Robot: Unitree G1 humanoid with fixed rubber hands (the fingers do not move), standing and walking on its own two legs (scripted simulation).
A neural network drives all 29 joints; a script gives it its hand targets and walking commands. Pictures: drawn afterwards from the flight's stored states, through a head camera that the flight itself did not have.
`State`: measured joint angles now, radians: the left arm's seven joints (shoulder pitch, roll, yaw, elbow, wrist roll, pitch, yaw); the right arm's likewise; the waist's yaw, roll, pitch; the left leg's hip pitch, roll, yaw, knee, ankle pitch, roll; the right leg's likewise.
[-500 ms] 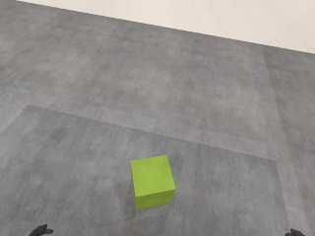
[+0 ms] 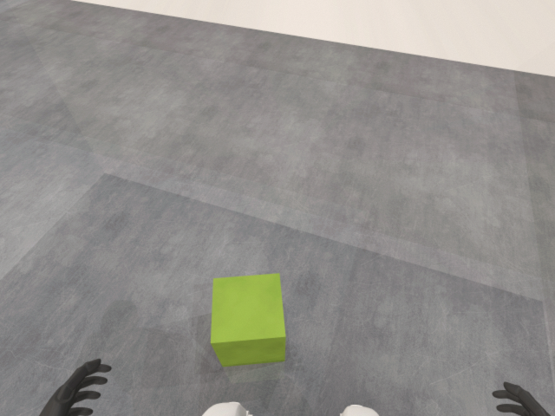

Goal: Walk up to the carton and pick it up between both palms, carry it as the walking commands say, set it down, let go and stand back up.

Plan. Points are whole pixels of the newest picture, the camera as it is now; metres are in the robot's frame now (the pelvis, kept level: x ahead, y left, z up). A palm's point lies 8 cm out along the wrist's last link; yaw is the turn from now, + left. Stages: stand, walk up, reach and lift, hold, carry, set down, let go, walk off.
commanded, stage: walk up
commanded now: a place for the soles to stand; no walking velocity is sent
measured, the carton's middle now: (250, 321) +0.48 +0.10 -0.61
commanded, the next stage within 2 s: none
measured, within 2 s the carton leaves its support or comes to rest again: neither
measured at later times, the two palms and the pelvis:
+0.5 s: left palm out of the picture +0.04 +0.37 -0.03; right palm (483, 409) +0.15 -0.28 -0.07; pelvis -0.01 +0.03 +0.02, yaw +7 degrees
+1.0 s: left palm out of the picture +0.04 +0.40 -0.07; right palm (441, 360) +0.21 -0.23 -0.04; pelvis +0.01 +0.06 +0.04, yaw +8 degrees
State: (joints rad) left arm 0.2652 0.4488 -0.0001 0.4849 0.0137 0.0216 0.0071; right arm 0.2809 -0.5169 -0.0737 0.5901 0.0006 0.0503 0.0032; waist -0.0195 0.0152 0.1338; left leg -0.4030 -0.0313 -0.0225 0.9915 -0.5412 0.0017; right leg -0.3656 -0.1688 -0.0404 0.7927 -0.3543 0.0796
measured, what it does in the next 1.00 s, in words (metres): steps on the spot: left foot, then right foot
